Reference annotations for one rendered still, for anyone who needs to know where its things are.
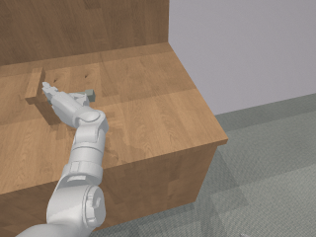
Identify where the robot left forearm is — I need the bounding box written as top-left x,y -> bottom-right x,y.
46,106 -> 110,223

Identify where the robot left hand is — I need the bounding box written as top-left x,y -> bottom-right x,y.
42,82 -> 90,128

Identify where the counter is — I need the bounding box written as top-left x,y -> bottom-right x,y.
0,0 -> 229,237

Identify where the tap lever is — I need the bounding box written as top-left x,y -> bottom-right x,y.
47,89 -> 96,105

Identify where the left robot upper arm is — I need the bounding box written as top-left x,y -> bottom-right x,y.
16,184 -> 107,237

